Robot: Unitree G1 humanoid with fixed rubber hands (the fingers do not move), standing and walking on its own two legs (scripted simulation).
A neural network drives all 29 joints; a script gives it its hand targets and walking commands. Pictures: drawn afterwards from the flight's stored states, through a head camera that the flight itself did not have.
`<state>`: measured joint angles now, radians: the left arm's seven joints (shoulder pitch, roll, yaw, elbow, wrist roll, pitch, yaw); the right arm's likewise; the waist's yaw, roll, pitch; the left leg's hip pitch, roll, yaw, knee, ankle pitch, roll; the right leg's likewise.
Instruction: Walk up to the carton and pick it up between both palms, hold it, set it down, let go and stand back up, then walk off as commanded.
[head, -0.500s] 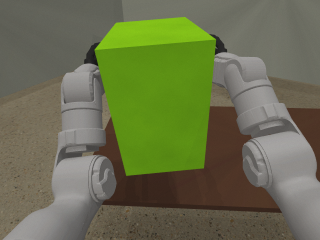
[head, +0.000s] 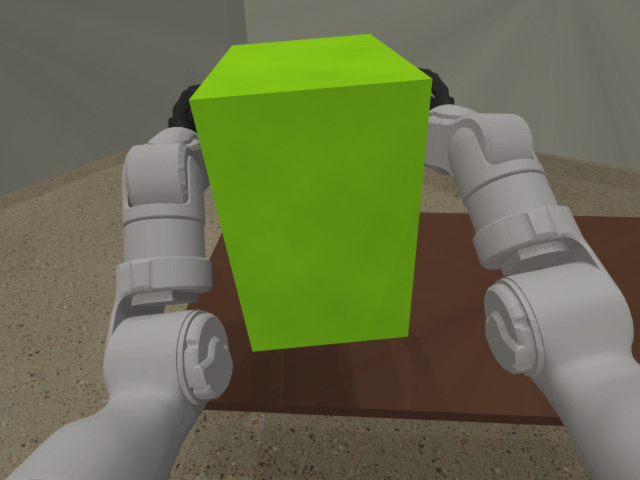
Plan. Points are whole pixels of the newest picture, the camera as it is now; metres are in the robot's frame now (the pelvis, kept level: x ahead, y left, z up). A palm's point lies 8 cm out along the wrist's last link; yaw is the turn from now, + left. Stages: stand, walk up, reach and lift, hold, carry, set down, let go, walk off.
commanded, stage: hold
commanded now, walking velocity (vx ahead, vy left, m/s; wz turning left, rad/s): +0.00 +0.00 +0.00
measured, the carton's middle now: (315, 182) +0.40 +0.01 +0.26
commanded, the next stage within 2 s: set down in 0.64 s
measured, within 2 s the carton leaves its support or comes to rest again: neither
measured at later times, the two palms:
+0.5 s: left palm (187, 149) +0.37 +0.15 +0.32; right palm (435, 130) +0.37 -0.12 +0.33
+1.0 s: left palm (207, 122) +0.41 +0.13 +0.34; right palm (450, 115) +0.38 -0.14 +0.35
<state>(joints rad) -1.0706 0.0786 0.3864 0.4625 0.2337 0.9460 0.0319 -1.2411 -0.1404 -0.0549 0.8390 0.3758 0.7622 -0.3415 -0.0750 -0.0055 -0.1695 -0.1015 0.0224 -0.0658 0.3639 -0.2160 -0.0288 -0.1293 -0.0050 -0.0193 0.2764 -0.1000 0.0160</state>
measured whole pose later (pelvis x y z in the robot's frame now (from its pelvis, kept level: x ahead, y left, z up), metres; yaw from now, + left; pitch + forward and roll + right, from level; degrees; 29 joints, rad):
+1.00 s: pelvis +0.01 +0.00 +0.00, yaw +0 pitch -3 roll -1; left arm -1.17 0.08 0.52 0.66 0.34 0.68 -0.04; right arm -1.27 -0.11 -0.12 0.93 0.27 0.55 -0.30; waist -0.14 -0.01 -0.15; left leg -0.08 0.02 -0.07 0.36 -0.23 -0.02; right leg -0.10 0.00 -0.02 0.25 -0.10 0.02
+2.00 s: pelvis +0.02 +0.02 +0.00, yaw +0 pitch -4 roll -2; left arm -0.98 0.09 0.37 0.64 0.30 0.55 -0.07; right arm -0.90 0.01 -0.09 0.76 0.23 0.31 -0.32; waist -0.18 -0.07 -0.03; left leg -0.03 0.02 -0.07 0.36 -0.25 0.00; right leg -0.01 -0.01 -0.02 0.16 -0.08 0.04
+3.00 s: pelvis +0.03 +0.02 +0.00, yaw +0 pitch -2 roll -2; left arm -0.98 0.11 0.36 0.79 0.31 0.40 -0.13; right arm -0.76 0.09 -0.15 0.74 0.11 0.18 -0.35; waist -0.20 -0.07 0.02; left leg -0.06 0.01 -0.07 0.35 -0.25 0.00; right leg -0.03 -0.02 -0.02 0.15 -0.08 0.05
